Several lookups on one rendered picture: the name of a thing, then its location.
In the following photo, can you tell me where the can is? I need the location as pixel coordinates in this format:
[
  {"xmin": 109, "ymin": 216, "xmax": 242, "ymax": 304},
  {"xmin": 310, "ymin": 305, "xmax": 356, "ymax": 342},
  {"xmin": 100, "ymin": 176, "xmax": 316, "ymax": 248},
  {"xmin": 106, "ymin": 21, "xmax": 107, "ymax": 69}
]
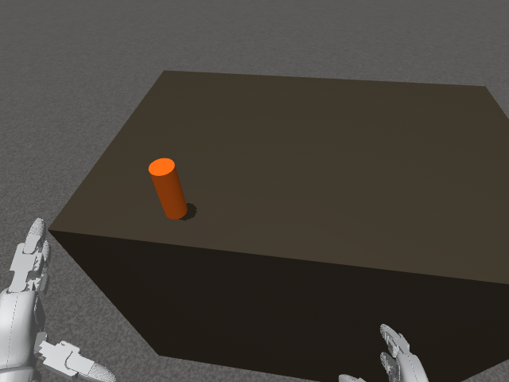
[{"xmin": 149, "ymin": 158, "xmax": 188, "ymax": 220}]

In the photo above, can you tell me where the right robot hand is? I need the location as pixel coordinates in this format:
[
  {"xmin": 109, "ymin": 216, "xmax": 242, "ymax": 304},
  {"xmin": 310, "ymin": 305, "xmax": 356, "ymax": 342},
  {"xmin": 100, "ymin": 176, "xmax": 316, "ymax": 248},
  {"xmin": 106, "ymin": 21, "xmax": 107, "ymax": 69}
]
[{"xmin": 339, "ymin": 324, "xmax": 429, "ymax": 382}]

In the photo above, can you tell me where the left robot arm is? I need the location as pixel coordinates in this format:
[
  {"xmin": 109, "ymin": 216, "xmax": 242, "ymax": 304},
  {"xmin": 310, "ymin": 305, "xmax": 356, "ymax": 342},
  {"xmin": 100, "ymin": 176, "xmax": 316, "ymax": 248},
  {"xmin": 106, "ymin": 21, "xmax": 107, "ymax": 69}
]
[{"xmin": 0, "ymin": 366, "xmax": 41, "ymax": 382}]

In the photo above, can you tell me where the left robot hand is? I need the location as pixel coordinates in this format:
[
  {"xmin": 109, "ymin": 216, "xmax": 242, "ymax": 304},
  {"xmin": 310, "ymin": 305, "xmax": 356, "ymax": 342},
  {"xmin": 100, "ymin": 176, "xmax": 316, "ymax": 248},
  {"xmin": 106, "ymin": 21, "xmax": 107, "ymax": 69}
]
[{"xmin": 0, "ymin": 217, "xmax": 117, "ymax": 382}]

